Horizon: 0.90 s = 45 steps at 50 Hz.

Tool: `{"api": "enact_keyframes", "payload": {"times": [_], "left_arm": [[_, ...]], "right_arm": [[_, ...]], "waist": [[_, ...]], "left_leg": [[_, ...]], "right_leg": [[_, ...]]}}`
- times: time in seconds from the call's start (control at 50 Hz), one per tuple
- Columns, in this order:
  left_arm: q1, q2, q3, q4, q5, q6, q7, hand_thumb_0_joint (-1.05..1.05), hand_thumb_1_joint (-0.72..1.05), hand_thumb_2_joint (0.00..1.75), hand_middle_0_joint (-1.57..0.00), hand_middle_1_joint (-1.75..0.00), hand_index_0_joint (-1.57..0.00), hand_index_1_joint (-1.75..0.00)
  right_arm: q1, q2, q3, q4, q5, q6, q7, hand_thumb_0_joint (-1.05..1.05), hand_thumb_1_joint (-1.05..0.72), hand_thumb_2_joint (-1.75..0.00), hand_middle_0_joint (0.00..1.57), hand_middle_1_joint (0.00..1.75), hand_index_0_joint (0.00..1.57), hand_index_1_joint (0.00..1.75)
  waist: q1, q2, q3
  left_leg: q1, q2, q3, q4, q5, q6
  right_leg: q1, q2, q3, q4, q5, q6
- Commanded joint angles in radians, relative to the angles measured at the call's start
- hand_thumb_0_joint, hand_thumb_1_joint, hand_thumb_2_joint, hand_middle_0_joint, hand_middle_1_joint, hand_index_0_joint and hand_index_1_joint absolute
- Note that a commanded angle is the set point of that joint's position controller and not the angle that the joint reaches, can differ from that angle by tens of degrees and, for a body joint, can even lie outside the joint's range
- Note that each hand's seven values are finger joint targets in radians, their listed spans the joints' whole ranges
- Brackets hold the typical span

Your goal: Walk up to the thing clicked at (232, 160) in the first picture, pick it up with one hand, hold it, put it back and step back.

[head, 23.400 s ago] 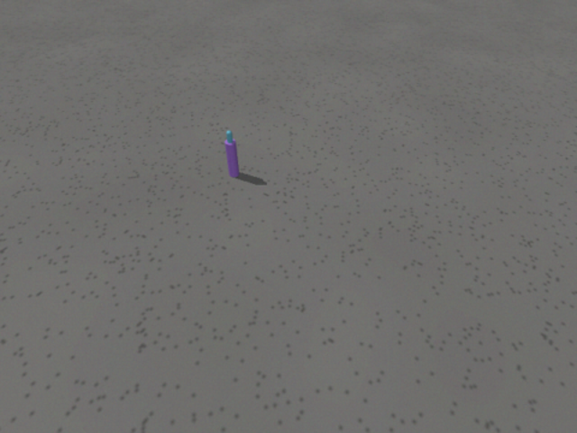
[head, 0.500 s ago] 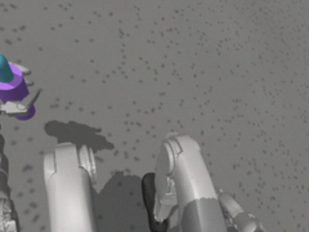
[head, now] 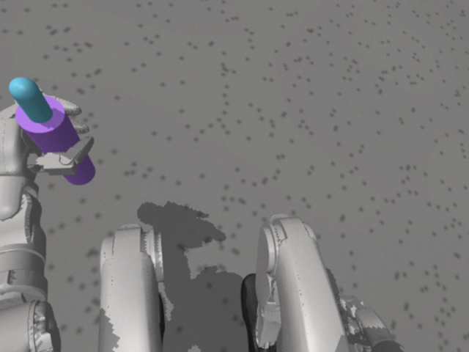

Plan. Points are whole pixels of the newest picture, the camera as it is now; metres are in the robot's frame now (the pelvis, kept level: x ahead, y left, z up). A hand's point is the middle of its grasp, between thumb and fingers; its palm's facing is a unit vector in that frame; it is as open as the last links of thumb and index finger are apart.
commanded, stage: settle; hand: left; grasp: from the side
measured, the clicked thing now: (58, 140) +0.45 +0.26 -0.04
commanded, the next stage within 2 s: lift in 0.96 s
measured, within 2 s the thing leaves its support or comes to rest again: neither
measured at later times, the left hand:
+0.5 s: hand (57, 129) +0.44 +0.25 +0.01, palm faces +0.11 -0.99 -0.05, open 7.3 cm
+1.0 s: hand (55, 122) +0.44 +0.24 +0.03, palm faces +0.12 -0.99 -0.05, open 7.3 cm
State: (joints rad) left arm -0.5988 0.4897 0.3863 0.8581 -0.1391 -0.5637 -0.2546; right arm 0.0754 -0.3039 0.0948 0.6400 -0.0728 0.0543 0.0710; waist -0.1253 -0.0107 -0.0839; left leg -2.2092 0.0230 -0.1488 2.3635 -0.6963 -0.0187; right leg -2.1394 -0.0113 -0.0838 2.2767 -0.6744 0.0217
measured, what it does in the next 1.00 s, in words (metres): stands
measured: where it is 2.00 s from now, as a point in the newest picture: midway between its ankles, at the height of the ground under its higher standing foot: (206, 345)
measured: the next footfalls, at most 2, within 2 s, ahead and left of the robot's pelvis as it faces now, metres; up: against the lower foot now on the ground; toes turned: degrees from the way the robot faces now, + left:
none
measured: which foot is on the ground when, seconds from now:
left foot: down 0.00-1.00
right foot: down 0.00-1.00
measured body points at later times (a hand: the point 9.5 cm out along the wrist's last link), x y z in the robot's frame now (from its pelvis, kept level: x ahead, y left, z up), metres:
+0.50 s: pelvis +0.00 +0.00 +0.03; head +0.19 +0.05 +0.43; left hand +0.43 +0.30 +0.01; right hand +0.13 -0.27 -0.09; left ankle +0.08 +0.13 -0.32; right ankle +0.11 -0.12 -0.32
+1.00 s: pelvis +0.00 +0.00 +0.05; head +0.19 +0.05 +0.45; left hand +0.43 +0.29 +0.03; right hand +0.13 -0.27 -0.07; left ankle +0.08 +0.13 -0.32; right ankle +0.11 -0.12 -0.32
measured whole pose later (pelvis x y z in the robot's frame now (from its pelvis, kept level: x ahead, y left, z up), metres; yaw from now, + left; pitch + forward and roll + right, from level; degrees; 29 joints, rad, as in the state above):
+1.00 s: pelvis +0.00 +0.00 +0.05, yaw +3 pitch +33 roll -4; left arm -0.64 0.42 0.40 0.91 -0.12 -0.54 -0.25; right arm 0.13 -0.28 0.04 0.67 -0.05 0.00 0.04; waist -0.12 0.00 -0.15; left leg -2.09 0.02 -0.09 2.19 -0.67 -0.02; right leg -2.05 -0.02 -0.04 2.15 -0.67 0.01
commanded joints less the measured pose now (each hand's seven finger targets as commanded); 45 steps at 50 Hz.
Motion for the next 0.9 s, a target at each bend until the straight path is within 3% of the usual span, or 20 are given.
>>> {"api": "enact_keyframes", "payload": {"times": [0.0, 0.02, 0.04, 0.06, 0.1, 0.12, 0.14, 0.24, 0.28, 0.36, 0.38, 0.4, 0.42, 0.44, 0.58, 0.66, 0.68, 0.7, 0.8, 0.88], "left_arm": [[-0.334, 0.218, 0.056, -0.267, -0.028, -0.069, -0.010, 0.00, 0.49, 1.16, -1.24, -1.30, -1.25, -1.29], [-0.292, 0.235, 0.081, -0.225, -0.024, -0.065, -0.007, 0.00, 0.53, 1.16, -1.25, -1.31, -1.27, -1.29], [-0.311, 0.238, 0.085, -0.267, -0.026, -0.068, -0.008, 0.00, 0.51, 1.16, -1.25, -1.30, -1.26, -1.29], [-0.334, 0.210, 0.056, -0.287, -0.024, -0.068, -0.012, 0.00, 0.53, 1.17, -1.25, -1.30, -1.26, -1.29], [-0.310, 0.213, 0.072, -0.262, -0.020, -0.061, -0.011, 0.00, 0.53, 1.18, -1.26, -1.31, -1.27, -1.30], [-0.341, 0.211, 0.054, -0.280, -0.016, -0.059, -0.013, 0.00, 0.52, 1.17, -1.27, -1.31, -1.29, -1.30], [-0.344, 0.224, 0.076, -0.270, -0.019, -0.062, -0.010, 0.00, 0.51, 1.17, -1.26, -1.31, -1.28, -1.29], [-0.333, 0.199, 0.060, -0.250, -0.002, -0.054, -0.002, 0.00, 0.50, 1.20, -1.27, -1.33, -1.29, -1.32], [-0.347, 0.183, 0.043, -0.239, -0.001, -0.052, -0.011, 0.00, 0.49, 1.20, -1.29, -1.33, -1.30, -1.33], [-0.345, 0.194, 0.071, -0.228, -0.018, -0.048, -0.014, 0.00, 0.50, 1.20, -1.29, -1.34, -1.31, -1.33], [-0.358, 0.166, 0.052, -0.222, -0.021, -0.047, -0.014, 0.00, 0.50, 1.20, -1.29, -1.34, -1.30, -1.33], [-0.360, 0.190, 0.072, -0.222, -0.022, -0.049, -0.010, 0.00, 0.51, 1.21, -1.30, -1.35, -1.31, -1.34], [-0.373, 0.173, 0.048, -0.245, -0.017, -0.053, -0.012, 0.00, 0.50, 1.23, -1.32, -1.37, -1.34, -1.36], [-0.379, 0.186, 0.065, -0.228, -0.017, -0.054, -0.010, 0.00, 0.52, 1.23, -1.32, -1.37, -1.34, -1.36], [-0.395, 0.184, 0.058, -0.226, 0.007, -0.060, 0.004, 0.00, 0.49, 1.24, -1.31, -1.37, -1.33, -1.36], [-0.382, 0.171, 0.065, -0.202, 0.000, -0.064, 0.006, 0.00, 0.50, 1.25, -1.31, -1.37, -1.32, -1.37], [-0.397, 0.164, 0.046, -0.213, 0.004, -0.065, 0.003, 0.00, 0.51, 1.25, -1.30, -1.36, -1.31, -1.36], [-0.396, 0.163, 0.059, -0.210, 0.000, -0.065, 0.005, 0.00, 0.50, 1.25, -1.29, -1.35, -1.30, -1.35], [-0.388, 0.156, 0.046, -0.178, 0.000, -0.062, -0.001, 0.00, 0.49, 1.25, -1.29, -1.36, -1.30, -1.35], [-0.394, 0.154, 0.053, -0.185, -0.006, -0.062, -0.003, 0.00, 0.47, 1.26, -1.29, -1.36, -1.30, -1.36]], "right_arm": [[0.123, -0.211, -0.098, -0.061, 0.004, -0.027, -0.019, 0.00, -0.86, -0.88, 0.20, 0.30, 0.20, 0.30], [0.121, -0.213, -0.099, -0.058, 0.007, -0.027, -0.021, 0.00, -0.86, -0.88, 0.20, 0.30, 0.20, 0.30], [0.129, -0.211, -0.103, -0.060, 0.007, -0.027, -0.022, 0.00, -0.86, -0.88, 0.20, 0.30, 0.20, 0.30], [0.134, -0.204, -0.103, -0.056, 0.005, -0.029, -0.022, 0.00, -0.86, -0.88, 0.20, 0.30, 0.20, 0.30], [0.138, -0.205, -0.108, -0.053, 0.007, -0.034, -0.026, 0.00, -0.86, -0.88, 0.20, 0.30, 0.20, 0.30], [0.138, -0.201, -0.111, -0.048, 0.008, -0.036, -0.028, 0.00, -0.86, -0.88, 0.20, 0.30, 0.20, 0.30], [0.141, -0.207, -0.109, -0.046, 0.008, -0.036, -0.030, 0.00, -0.87, -0.89, 0.20, 0.30, 0.20, 0.30], [0.143, -0.196, -0.115, -0.045, 0.008, -0.041, -0.031, 0.00, -0.87, -0.89, 0.20, 0.30, 0.20, 0.30], [0.143, -0.195, -0.120, -0.048, 0.010, -0.043, -0.032, 0.00, -0.87, -0.89, 0.20, 0.30, 0.20, 0.30], [0.144, -0.195, -0.125, -0.055, 0.015, -0.052, -0.036, 0.00, -0.87, -0.89, 0.20, 0.30, 0.20, 0.30], [0.143, -0.191, -0.125, -0.054, 0.015, -0.054, -0.035, 0.00, -0.87, -0.89, 0.20, 0.30, 0.20, 0.30], [0.145, -0.192, -0.127, -0.054, 0.018, -0.056, -0.037, 0.00, -0.87, -0.89, 0.20, 0.30, 0.20, 0.30], [0.150, -0.189, -0.126, -0.051, 0.017, -0.058, -0.037, 0.00, -0.87, -0.89, 0.20, 0.30, 0.20, 0.30], [0.150, -0.188, -0.126, -0.046, 0.015, -0.061, -0.038, 0.00, -0.87, -0.89, 0.20, 0.30, 0.20, 0.30], [0.159, -0.179, -0.133, -0.041, 0.013, -0.067, -0.041, 0.00, -0.87, -0.89, 0.20, 0.30, 0.20, 0.30], [0.164, -0.182, -0.132, -0.038, 0.017, -0.067, -0.040, 0.00, -0.87, -0.89, 0.20, 0.30, 0.20, 0.30], [0.160, -0.183, -0.130, -0.042, 0.016, -0.068, -0.040, 0.00, -0.87, -0.89, 0.20, 0.30, 0.20, 0.30], [0.162, -0.183, -0.131, -0.040, 0.017, -0.069, -0.040, 0.00, -0.87, -0.89, 0.20, 0.30, 0.20, 0.30], [0.173, -0.176, -0.132, -0.032, 0.018, -0.071, -0.041, 0.00, -0.87, -0.89, 0.20, 0.30, 0.20, 0.30], [0.174, -0.173, -0.137, -0.042, 0.018, -0.079, -0.042, 0.00, -0.86, -0.89, 0.20, 0.30, 0.20, 0.30]], "waist": [[0.005, 0.177, -0.693], [0.011, 0.172, -0.670], [0.015, 0.188, -0.697], [0.011, 0.205, -0.710], [0.013, 0.202, -0.715], [0.009, 0.203, -0.713], [0.006, 0.211, -0.695], [0.012, 0.229, -0.675], [-0.001, 0.216, -0.676], [0.011, 0.173, -0.690], [0.002, 0.166, -0.679], [0.007, 0.143, -0.670], [0.002, 0.168, -0.682], [0.004, 0.161, -0.688], [0.015, 0.186, -0.700], [0.020, 0.199, -0.693], [0.012, 0.222, -0.694], [0.013, 0.212, -0.692], [0.002, 0.164, -0.679], [0.010, 0.155, -0.714]], "left_leg": [[0.438, -0.014, 0.092, -0.294, 0.135, 0.048], [0.424, -0.015, 0.092, -0.305, 0.127, 0.048], [0.450, -0.014, 0.093, -0.308, 0.144, 0.044], [0.468, -0.014, 0.094, -0.314, 0.160, 0.042], [0.503, -0.011, 0.090, -0.323, 0.188, 0.040], [0.497, -0.012, 0.095, -0.320, 0.185, 0.042], [0.499, -0.012, 0.091, -0.326, 0.190, 0.041], [0.524, -0.012, 0.088, -0.370, 0.147, 0.036], [0.522, -0.013, 0.091, -0.371, 0.128, 0.040], [0.500, -0.018, 0.099, -0.382, 0.095, 0.048], [0.492, -0.018, 0.104, -0.378, 0.092, 0.049], [0.483, -0.017, 0.103, -0.383, 0.076, 0.052], [0.498, -0.018, 0.105, -0.387, 0.100, 0.048], [0.500, -0.018, 0.108, -0.379, 0.112, 0.050], [0.546, -0.019, 0.105, -0.411, 0.119, 0.043], [0.586, -0.017, 0.087, -0.437, 0.116, 0.036], [0.585, -0.018, 0.085, -0.443, 0.122, 0.034], [0.600, -0.017, 0.082, -0.444, 0.130, 0.034], [0.551, -0.022, 0.106, -0.431, 0.111, 0.045], [0.561, -0.024, 0.117, -0.431, 0.128, 0.046]], "right_leg": [[0.402, 0.039, -0.025, -0.264, 0.172, -0.055], [0.398, 0.037, -0.023, -0.267, 0.159, -0.055], [0.399, 0.036, -0.021, -0.266, 0.175, -0.057], [0.399, 0.036, -0.021, -0.262, 0.187, -0.059], [0.389, 0.035, -0.022, -0.265, 0.208, -0.060], [0.393, 0.034, -0.014, -0.273, 0.209, -0.060], [0.383, 0.031, -0.017, -0.269, 0.212, -0.062], [0.362, 0.028, -0.018, -0.287, 0.164, -0.066], [0.363, 0.028, -0.017, -0.299, 0.151, -0.064], [0.395, 0.028, -0.009, -0.325, 0.121, -0.060], [0.399, 0.027, -0.007, -0.332, 0.121, -0.058], [0.401, 0.029, -0.004, -0.341, 0.103, -0.057], [0.408, 0.026, -0.004, -0.335, 0.127, -0.059], [0.414, 0.027, 0.001, -0.340, 0.139, -0.057], [0.396, 0.024, 0.004, -0.347, 0.138, -0.065], [0.368, 0.021, -0.003, -0.336, 0.136, -0.069], [0.365, 0.019, -0.004, -0.330, 0.143, -0.071], [0.358, 0.018, -0.005, -0.332, 0.152, -0.070], [0.408, 0.020, 0.005, -0.367, 0.133, -0.062], [0.442, 0.020, 0.013, -0.382, 0.145, -0.061]]}}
